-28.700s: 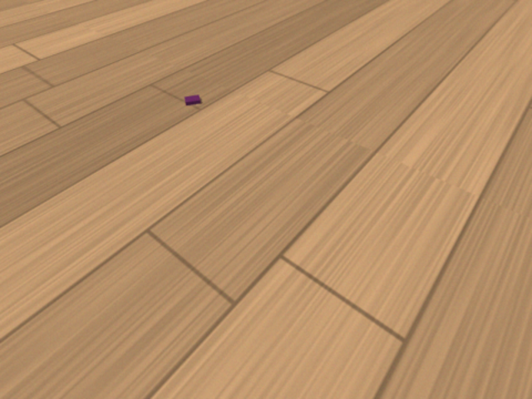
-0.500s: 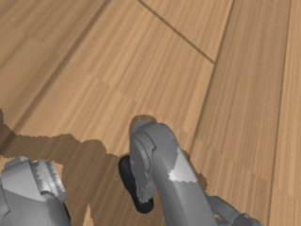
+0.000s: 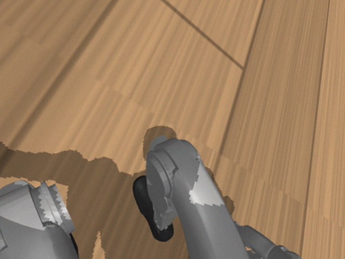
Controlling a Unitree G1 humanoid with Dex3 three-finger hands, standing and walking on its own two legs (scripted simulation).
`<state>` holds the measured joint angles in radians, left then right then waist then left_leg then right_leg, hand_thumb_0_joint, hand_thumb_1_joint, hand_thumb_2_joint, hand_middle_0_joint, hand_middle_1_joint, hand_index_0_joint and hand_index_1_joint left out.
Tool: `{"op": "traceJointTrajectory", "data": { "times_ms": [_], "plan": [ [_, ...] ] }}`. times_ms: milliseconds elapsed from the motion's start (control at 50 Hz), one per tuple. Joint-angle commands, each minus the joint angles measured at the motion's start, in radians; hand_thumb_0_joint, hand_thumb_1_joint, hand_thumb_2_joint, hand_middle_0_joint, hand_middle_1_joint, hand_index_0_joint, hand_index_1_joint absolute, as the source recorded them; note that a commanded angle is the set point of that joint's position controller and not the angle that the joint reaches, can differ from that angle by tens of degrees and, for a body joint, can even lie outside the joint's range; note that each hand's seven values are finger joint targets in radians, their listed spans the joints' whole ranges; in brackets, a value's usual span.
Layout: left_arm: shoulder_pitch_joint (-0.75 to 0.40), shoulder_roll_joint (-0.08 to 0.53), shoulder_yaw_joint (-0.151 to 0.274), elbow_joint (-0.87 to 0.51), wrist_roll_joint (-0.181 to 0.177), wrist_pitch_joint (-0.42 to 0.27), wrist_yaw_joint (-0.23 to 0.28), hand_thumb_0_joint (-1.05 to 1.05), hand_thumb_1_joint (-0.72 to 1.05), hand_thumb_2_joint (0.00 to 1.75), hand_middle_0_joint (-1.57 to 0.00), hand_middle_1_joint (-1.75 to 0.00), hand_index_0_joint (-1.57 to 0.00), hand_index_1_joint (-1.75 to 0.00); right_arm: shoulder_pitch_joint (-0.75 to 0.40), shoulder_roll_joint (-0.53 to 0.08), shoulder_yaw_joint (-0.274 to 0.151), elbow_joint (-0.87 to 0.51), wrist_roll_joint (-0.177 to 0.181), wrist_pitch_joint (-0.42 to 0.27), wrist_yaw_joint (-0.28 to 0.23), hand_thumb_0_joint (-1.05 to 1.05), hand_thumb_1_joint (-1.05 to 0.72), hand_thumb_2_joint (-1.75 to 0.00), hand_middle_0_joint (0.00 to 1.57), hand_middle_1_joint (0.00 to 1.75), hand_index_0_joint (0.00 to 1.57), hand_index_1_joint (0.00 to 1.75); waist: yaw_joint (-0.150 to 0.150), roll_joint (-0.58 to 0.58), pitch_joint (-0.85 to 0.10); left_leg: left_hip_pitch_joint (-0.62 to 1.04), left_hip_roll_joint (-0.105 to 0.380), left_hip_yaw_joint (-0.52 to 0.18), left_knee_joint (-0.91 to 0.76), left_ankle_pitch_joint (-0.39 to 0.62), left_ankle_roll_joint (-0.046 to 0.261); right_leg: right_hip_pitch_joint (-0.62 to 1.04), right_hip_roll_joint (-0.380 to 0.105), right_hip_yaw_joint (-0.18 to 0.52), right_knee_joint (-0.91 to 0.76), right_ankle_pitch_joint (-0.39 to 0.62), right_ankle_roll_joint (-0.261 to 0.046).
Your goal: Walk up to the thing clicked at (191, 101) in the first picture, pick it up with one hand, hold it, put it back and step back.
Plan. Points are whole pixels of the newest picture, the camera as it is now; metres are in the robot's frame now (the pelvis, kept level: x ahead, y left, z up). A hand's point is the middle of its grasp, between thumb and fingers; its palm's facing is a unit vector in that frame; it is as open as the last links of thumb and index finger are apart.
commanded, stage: open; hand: left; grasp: from above
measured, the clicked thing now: out of the picture +0.42 +0.35 -0.29
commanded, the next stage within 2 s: withdraw in 0.28 s
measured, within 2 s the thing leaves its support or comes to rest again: neither
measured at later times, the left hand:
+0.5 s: hand out of the picture +0.42 +0.34 -0.26, palm faces -0.40 -0.19 -0.90, open 14.0 cm
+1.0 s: hand out of the picture +0.39 +0.35 -0.09, palm faces -0.47 -0.13 -0.87, open 13.8 cm
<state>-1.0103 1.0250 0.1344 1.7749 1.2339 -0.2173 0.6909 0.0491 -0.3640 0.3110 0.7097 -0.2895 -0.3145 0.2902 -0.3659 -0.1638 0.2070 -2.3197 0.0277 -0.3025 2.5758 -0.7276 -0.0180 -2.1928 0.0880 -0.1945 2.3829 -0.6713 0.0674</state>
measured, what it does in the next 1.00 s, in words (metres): stands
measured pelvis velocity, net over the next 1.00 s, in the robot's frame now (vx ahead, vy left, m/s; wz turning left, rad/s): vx -0.01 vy -0.01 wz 0.12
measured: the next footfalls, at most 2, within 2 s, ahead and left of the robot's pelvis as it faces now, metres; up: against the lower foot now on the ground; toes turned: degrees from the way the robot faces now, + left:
none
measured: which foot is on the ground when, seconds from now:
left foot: down 0.00-1.00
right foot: down 0.00-1.00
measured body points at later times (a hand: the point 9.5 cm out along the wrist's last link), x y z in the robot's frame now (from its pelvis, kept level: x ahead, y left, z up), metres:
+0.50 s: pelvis +0.00 +0.00 +0.00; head +0.27 +0.14 +0.33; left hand +0.43 +0.35 -0.21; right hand +0.07 -0.25 -0.05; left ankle +0.06 +0.13 -0.27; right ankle +0.12 -0.12 -0.27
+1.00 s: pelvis -0.01 -0.01 +0.05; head +0.19 +0.08 +0.44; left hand +0.41 +0.35 -0.04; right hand +0.14 -0.25 -0.06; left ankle +0.06 +0.13 -0.27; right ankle +0.12 -0.12 -0.27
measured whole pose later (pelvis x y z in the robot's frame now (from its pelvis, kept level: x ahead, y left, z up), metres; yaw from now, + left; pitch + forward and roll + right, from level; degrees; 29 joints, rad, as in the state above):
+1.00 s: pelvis -0.01 -0.01 +0.05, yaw +7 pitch +31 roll -9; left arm -0.89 0.70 -0.05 1.33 1.09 -0.11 0.25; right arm 0.09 -0.31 0.09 0.69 -0.11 -0.11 0.22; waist -0.18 0.02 -0.06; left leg -2.25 0.03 -0.16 2.36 -0.66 0.00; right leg -2.16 0.04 -0.09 2.27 -0.66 0.04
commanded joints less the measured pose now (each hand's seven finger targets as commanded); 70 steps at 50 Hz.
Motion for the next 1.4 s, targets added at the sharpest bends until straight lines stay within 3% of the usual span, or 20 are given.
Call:
{"op": "traceJointTrajectory", "data": {
  "times_ms": [0,160,300,400,520,560,640,680,700,780,820,860,920,980,1020,1120,1180,1280,1300,1380],
  "plan": [
    [-0.208,0.232,0.003,-0.092,-0.012,0.000,0.026,0.00,-0.45,0.92,-0.15,-0.90,-0.13,-0.92,0.176,-0.343,-0.098,0.012,0.008,0.000,-0.004,0.00,-0.89,-0.90,0.20,0.30,0.20,0.30,-0.047,0.551,-0.626,0.476,0.039,0.116,-0.276,0.238,0.011,0.344,0.027,-0.104,-0.195,0.278,-0.078],
    [-0.212,0.236,0.007,-0.103,-0.029,-0.012,0.012,0.00,-0.51,0.98,-0.09,-0.96,-0.07,-0.98,0.180,-0.347,-0.095,0.011,0.015,0.004,-0.010,0.00,-0.88,-0.90,0.20,0.30,0.20,0.30,-0.052,0.525,-0.623,0.465,0.041,0.110,-0.276,0.226,0.014,0.344,0.025,-0.107,-0.199,0.265,-0.076],
    [-0.186,0.242,0.007,-0.103,-0.016,-0.027,0.015,0.00,-0.52,0.99,-0.06,-0.99,-0.05,-1.01,0.176,-0.339,-0.092,0.000,0.013,0.020,-0.023,0.00,-0.88,-0.90,0.20,0.30,0.20,0.30,-0.036,0.521,-0.625,0.460,0.041,0.112,-0.285,0.208,0.014,0.344,0.027,-0.107,-0.211,0.246,-0.077],
    [-0.193,0.233,0.006,-0.101,-0.004,-0.033,0.026,0.00,-0.49,0.96,-0.08,-0.99,-0.09,-0.97,0.187,-0.340,-0.090,-0.003,0.007,0.023,-0.023,0.00,-0.89,-0.90,0.20,0.30,0.20,0.30,-0.052,0.528,-0.624,0.476,0.041,0.109,-0.281,0.223,0.013,0.345,0.027,-0.113,-0.206,0.268,-0.075],
    [-0.188,0.263,0.040,-0.332,0.022,-0.015,0.017,0.00,-0.50,0.97,-0.07,-0.98,-0.08,-0.97,0.169,-0.316,-0.127,-0.001,0.017,0.027,-0.012,0.00,-0.90,-0.90,0.20,0.30,0.20,0.30,0.021,0.704,-0.785,0.605,0.040,0.123,-0.301,0.313,-0.010,0.354,0.021,-0.102,-0.169,0.329,-0.091],
    [-0.172,0.248,0.075,-0.480,-0.002,-0.001,0.008,0.00,-0.51,0.98,-0.07,-0.98,-0.07,-0.97,0.168,-0.302,-0.157,-0.002,0.031,0.032,-0.004,0.00,-0.90,-0.90,0.20,0.30,0.20,0.30,0.073,0.799,-0.917,0.683,0.036,0.133,-0.321,0.373,-0.019,0.351,0.016,-0.095,-0.162,0.362,-0.099],
    [-0.087,0.095,0.038,-0.581,-0.045,0.069,-0.044,0.00,-0.50,0.98,-0.07,-0.98,-0.07,-0.98,0.183,-0.271,-0.233,0.006,0.080,0.061,0.013,0.00,-0.89,-0.90,0.20,0.30,0.20,0.30,0.120,0.807,-0.931,0.635,0.023,0.169,-0.368,0.335,-0.014,0.274,0.013,-0.068,-0.192,0.331,-0.107],
    [-0.072,0.014,-0.014,-0.576,-0.066,0.115,-0.094,0.00,-0.49,0.98,-0.08,-0.98,-0.07,-0.98,0.180,-0.256,-0.265,0.010,0.111,0.090,0.013,0.00,-0.89,-0.90,0.20,0.30,0.20,0.30,0.133,0.725,-0.905,0.566,0.020,0.184,-0.389,0.270,0.001,0.235,0.013,-0.047,-0.232,0.282,-0.107],
    [-0.051,-0.045,-0.057,-0.555,-0.074,0.134,-0.124,0.00,-0.49,0.99,-0.07,-0.99,-0.07,-0.99,0.193,-0.247,-0.273,0.019,0.125,0.104,0.014,0.00,-0.89,-0.90,0.20,0.30,0.20,0.30,0.129,0.685,-0.871,0.516,0.015,0.196,-0.395,0.244,0.010,0.235,0.017,-0.035,-0.249,0.265,-0.107],
    [-0.058,-0.136,-0.119,-0.578,-0.133,0.181,-0.260,0.00,-0.47,0.99,-0.07,-1.01,-0.08,-1.01,0.244,-0.228,-0.311,-0.001,0.163,0.153,-0.004,0.00,-0.89,-0.90,0.20,0.30,0.20,0.30,0.115,0.456,-0.821,0.439,0.004,0.190,-0.440,0.151,0.040,0.266,0.013,0.002,-0.324,0.172,-0.102],
    [-0.112,-0.202,-0.165,-0.594,-0.174,0.173,-0.330,0.00,-0.47,0.99,-0.08,-1.01,-0.08,-1.01,0.253,-0.222,-0.323,-0.002,0.176,0.170,-0.020,0.00,-0.89,-0.90,0.20,0.30,0.20,0.30,0.086,0.379,-0.780,0.434,0.000,0.176,-0.457,0.124,0.046,0.271,0.007,0.010,-0.345,0.149,-0.099],
    [-0.166,-0.213,-0.183,-0.600,-0.178,0.149,-0.390,0.00,-0.47,1.00,-0.09,-1.02,-0.09,-1.02,0.259,-0.218,-0.325,-0.008,0.186,0.186,-0.045,0.00,-0.89,-0.90,0.20,0.30,0.20,0.30,0.071,0.327,-0.759,0.420,-0.008,0.167,-0.465,0.102,0.050,0.272,-0.001,0.016,-0.350,0.133,-0.100],
    [-0.159,-0.126,-0.160,-0.553,-0.141,0.109,-0.442,0.00,-0.47,1.00,-0.09,-1.02,-0.09,-1.02,0.258,-0.199,-0.315,-0.028,0.191,0.211,-0.083,0.00,-0.89,-0.90,0.20,0.30,0.20,0.30,0.100,0.259,-0.743,0.371,-0.019,0.193,-0.448,0.097,0.053,0.325,-0.003,0.047,-0.375,0.084,-0.103],
    [-0.172,-0.095,-0.133,-0.512,-0.109,0.052,-0.438,0.00,-0.45,0.99,-0.10,-1.01,-0.10,-1.00,0.243,-0.182,-0.288,-0.042,0.180,0.228,-0.116,0.00,-0.89,-0.90,0.20,0.30,0.20,0.30,0.099,0.236,-0.711,0.341,-0.031,0.223,-0.421,0.095,0.053,0.327,-0.011,0.053,-0.387,0.061,-0.104],
    [-0.189,-0.025,-0.090,-0.501,-0.074,0.009,-0.421,0.00,-0.46,0.99,-0.09,-1.02,-0.09,-1.01,0.236,-0.171,-0.271,-0.043,0.174,0.237,-0.131,0.00,-0.89,-0.90,0.20,0.30,0.20,0.30,0.113,0.258,-0.724,0.338,-0.031,0.234,-0.405,0.103,0.051,0.334,-0.010,0.067,-0.375,0.053,-0.103],
    [-0.276,0.030,-0.054,-0.469,0.008,-0.065,-0.326,0.00,-0.49,1.00,-0.07,-1.02,-0.07,-1.01,0.236,-0.175,-0.249,-0.045,0.150,0.251,-0.153,0.00,-0.89,-0.90,0.20,0.30,0.20,0.30,0.102,0.407,-0.776,0.410,-0.024,0.233,-0.388,0.092,0.038,0.260,-0.009,0.069,-0.328,0.027,-0.112],
    [-0.307,0.070,-0.013,-0.496,0.034,-0.078,-0.260,0.00,-0.49,0.99,-0.07,-1.01,-0.08,-1.00,0.252,-0.185,-0.253,-0.040,0.132,0.248,-0.164,0.00,-0.89,-0.90,0.20,0.30,0.20,0.30,0.111,0.506,-0.846,0.481,-0.022,0.235,-0.392,0.114,0.029,0.262,-0.014,0.056,-0.307,0.053,-0.113],
    [-0.206,0.079,0.055,-0.603,0.022,-0.016,-0.188,0.00,-0.47,0.95,-0.09,-0.96,-0.10,-0.95,0.265,-0.206,-0.302,-0.029,0.132,0.237,-0.162,0.00,-0.89,-0.90,0.20,0.30,0.20,0.30,0.156,0.619,-1.009,0.632,-0.018,0.239,-0.431,0.224,0.013,0.237,-0.033,0.010,-0.250,0.195,-0.116],
    [-0.194,0.047,0.037,-0.588,0.019,0.005,-0.186,0.00,-0.46,0.95,-0.10,-0.95,-0.11,-0.94,0.273,-0.198,-0.306,-0.022,0.134,0.237,-0.158,0.00,-0.89,-0.90,0.20,0.30,0.20,0.30,0.149,0.620,-1.023,0.641,-0.015,0.237,-0.437,0.242,0.012,0.231,-0.032,0.010,-0.242,0.218,-0.117],
    [-0.145,-0.032,-0.021,-0.435,-0.008,0.066,-0.213,0.00,-0.45,0.94,-0.07,-0.96,-0.10,-0.94,0.303,-0.192,-0.303,0.013,0.140,0.235,-0.150,0.00,-0.89,-0.89,0.20,0.30,0.20,0.30,0.115,0.485,-0.871,0.507,-0.019,0.241,-0.415,0.216,0.036,0.192,-0.031,0.010,-0.278,0.214,-0.104]
  ]
}}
